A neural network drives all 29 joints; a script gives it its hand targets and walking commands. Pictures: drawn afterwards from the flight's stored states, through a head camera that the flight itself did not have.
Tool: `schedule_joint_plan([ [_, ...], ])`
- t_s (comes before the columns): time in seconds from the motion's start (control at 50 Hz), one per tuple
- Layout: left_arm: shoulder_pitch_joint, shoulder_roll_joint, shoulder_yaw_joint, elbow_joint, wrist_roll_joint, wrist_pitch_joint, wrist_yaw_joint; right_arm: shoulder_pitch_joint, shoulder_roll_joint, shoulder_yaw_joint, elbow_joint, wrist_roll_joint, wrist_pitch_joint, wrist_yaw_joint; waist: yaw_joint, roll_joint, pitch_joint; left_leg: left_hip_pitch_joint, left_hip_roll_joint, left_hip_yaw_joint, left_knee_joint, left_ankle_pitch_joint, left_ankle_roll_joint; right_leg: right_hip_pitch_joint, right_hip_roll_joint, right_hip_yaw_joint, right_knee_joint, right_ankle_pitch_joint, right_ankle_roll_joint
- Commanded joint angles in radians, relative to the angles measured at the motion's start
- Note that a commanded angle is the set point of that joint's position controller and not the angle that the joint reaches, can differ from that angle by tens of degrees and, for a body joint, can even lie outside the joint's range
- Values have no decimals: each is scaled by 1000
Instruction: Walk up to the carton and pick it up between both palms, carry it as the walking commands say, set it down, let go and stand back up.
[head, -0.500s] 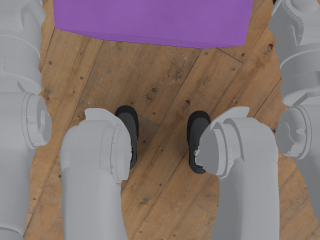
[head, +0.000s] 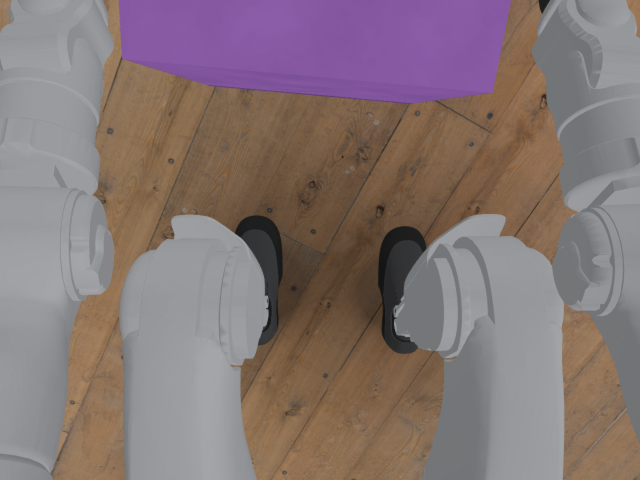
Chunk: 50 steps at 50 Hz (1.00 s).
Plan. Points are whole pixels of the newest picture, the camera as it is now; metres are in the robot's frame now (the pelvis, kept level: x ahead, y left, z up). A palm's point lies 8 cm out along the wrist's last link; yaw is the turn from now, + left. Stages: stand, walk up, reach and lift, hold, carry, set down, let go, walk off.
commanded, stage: reach and lift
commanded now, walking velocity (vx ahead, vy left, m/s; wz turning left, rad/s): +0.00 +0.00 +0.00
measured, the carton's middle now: (317, 5) +0.52 +0.03 -0.23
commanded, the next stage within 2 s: none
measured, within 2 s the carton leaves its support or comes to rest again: leaves its support in 1.18 s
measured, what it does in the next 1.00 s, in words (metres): stands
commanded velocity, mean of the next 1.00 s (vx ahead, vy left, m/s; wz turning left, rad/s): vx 0.00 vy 0.00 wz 0.00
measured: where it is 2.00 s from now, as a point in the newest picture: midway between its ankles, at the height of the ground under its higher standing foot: (330, 305)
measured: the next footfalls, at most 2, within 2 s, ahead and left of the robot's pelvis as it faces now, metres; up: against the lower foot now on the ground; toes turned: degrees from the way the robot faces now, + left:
none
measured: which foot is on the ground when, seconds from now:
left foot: down 0.00-1.00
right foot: down 0.00-1.00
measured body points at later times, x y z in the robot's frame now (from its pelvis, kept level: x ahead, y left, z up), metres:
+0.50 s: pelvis +0.00 +0.00 +0.01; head +0.37 +0.03 +0.24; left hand +0.55 +0.21 -0.18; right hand +0.56 -0.16 -0.18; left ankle +0.13 +0.11 -0.32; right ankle +0.12 -0.12 -0.32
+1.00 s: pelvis +0.00 +0.00 +0.00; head +0.37 +0.02 +0.24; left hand +0.55 +0.21 -0.18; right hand +0.56 -0.16 -0.18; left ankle +0.13 +0.11 -0.32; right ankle +0.12 -0.12 -0.32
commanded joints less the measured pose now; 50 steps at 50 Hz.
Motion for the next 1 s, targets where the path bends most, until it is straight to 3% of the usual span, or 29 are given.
schedule_joint_plan([
  [0.0,-357,124,-13,-156,-15,-45,2,-265,-92,-12,-145,-4,-49,-12,-19,64,-1457,695,9,-3,-157,283,-24,490,-14,-37,-183,283,25],
  [0.08,-358,126,-24,-146,-27,-56,15,-271,-72,21,-117,11,-57,-14,1,56,-1459,702,0,-3,-158,309,-23,518,-6,-31,-183,312,21],
  [0.1,-346,137,-10,-115,-13,-52,20,-271,-76,15,-104,13,-55,-15,20,56,-1454,714,1,-7,-163,306,-21,484,-3,-30,-180,290,25],
  [0.12,-348,116,-16,-140,-24,-50,22,-279,-84,3,-130,8,-58,-17,0,46,-1466,715,2,-17,-171,298,-20,490,-5,-38,-182,288,24],
  [0.14,-326,110,-21,-99,-16,-52,26,-291,-74,6,-130,12,-63,-21,10,40,-1469,700,-4,-12,-153,303,-18,488,-3,-34,-183,290,25],
  [0.16,-341,88,-22,-132,-16,-59,29,-298,-32,39,-162,27,-68,-20,29,49,-1515,725,-7,-6,-159,345,-21,513,3,-34,-189,325,27],
  [0.24,-318,34,-53,-106,-17,-57,34,-224,-18,48,-82,15,-66,-22,5,72,-1486,749,-9,-16,-170,350,-23,488,6,-37,-184,326,20],
  [0.32,-384,8,-75,-146,-16,-70,37,-275,29,50,-129,28,-76,-21,6,100,-1492,762,-17,-25,-175,367,-24,466,17,-40,-187,329,17],
  [0.38,-388,-19,-102,-99,-34,-65,41,-267,16,39,-63,4,-76,-30,-24,83,-1473,776,-21,-31,-175,347,-25,459,14,-45,-192,310,18],
  [0.4,-400,-53,-121,-157,-36,-68,36,-274,36,32,-93,2,-79,-23,-43,101,-1477,774,-25,-37,-168,357,-27,429,21,-41,-193,315,8],
  [0.48,-426,-75,-129,-126,-30,-64,40,-329,93,85,-81,30,-84,-12,-3,81,-1440,773,-24,-36,-184,339,-22,416,19,-36,-205,285,8],
  [0.52,-441,-116,-140,-158,-58,-71,40,-384,95,103,-174,44,-91,-14,-16,64,-1516,790,-27,-36,-173,363,-16,479,21,-40,-202,320,16],
  [0.54,-450,-128,-143,-157,-57,-69,40,-387,119,120,-144,57,-90,-12,6,82,-1516,779,-27,-23,-179,360,-23,494,25,-34,-206,321,12],
  [0.56,-447,-143,-146,-148,-53,-70,39,-392,125,116,-142,53,-89,-11,1,65,-1494,768,-27,-34,-182,349,-15,471,22,-32,-201,313,16],
  [0.58,-459,-161,-166,-122,-57,-64,34,-400,129,120,-112,49,-85,-8,-23,65,-1485,784,-23,-40,-193,327,-17,474,20,-39,-207,293,15],
  [0.6,-473,-198,-181,-139,-66,-63,25,-399,187,140,-97,54,-81,0,-15,67,-1446,769,-24,-34,-205,307,-15,463,22,-39,-221,269,14],
  [0.62,-512,-251,-181,-152,-54,-66,15,-421,252,159,-87,56,-77,16,14,79,-1425,726,-28,-21,-199,296,-22,447,25,-19,-217,267,4],
  [0.64,-535,-295,-191,-143,-63,-62,3,-459,301,181,-108,58,-78,24,11,59,-1456,731,-30,-27,-191,317,-21,483,28,-15,-215,290,3],
  [0.66,-560,-334,-212,-183,-78,-65,-6,-513,332,177,-164,70,-82,32,-14,67,-1491,743,-35,-29,-193,324,-15,487,36,-29,-212,305,8],
  [0.68,-536,-333,-214,-145,-76,-63,-6,-505,303,160,-131,61,-83,32,-2,65,-1471,740,-33,-35,-193,310,-17,468,31,-37,-196,283,12],
  [0.7,-569,-382,-219,-173,-80,-60,-15,-540,347,167,-149,58,-82,42,-20,62,-1491,739,-38,-34,-193,310,-19,501,34,-35,-205,297,8],
  [0.74,-605,-535,-259,-177,-83,-53,-51,-559,516,212,-98,67,-70,82,-10,75,-1458,726,-43,-21,-200,303,-23,476,40,-33,-208,283,3],
  [0.78,-656,-633,-252,-248,-86,-48,-81,-611,608,226,-164,51,-65,114,5,46,-1477,730,-50,-16,-188,333,-23,487,48,-37,-202,305,4],
  [0.82,-668,-798,-274,-226,-83,-33,-132,-662,766,235,-164,44,-54,157,-9,47,-1442,694,-62,-11,-186,314,-20,477,62,-39,-198,296,4],
  [0.84,-672,-821,-277,-232,-82,-27,-144,-657,808,237,-149,36,-45,174,-15,35,-1443,687,-65,-4,-194,304,-21,463,64,-49,-196,293,2],
  [0.9,-658,-877,-262,-262,-76,-11,-179,-680,877,238,-193,35,-27,207,13,35,-1447,652,-69,4,-175,326,-16,458,66,-44,-177,321,-5],
  [0.92,-657,-903,-259,-265,-68,-6,-185,-675,856,230,-189,26,-25,209,-3,47,-1453,672,-66,10,-176,323,-20,447,67,-49,-176,322,-5],
  [0.96,-660,-923,-249,-296,-60,4,-197,-682,889,219,-226,22,-15,218,9,64,-1476,654,-67,17,-178,319,-18,464,69,-43,-172,326,-9],
  [0.98,-645,-905,-236,-288,-61,6,-204,-671,906,207,-222,8,-9,221,2,38,-1441,630,-68,19,-180,316,-15,440,69,-59,-170,314,-5],
])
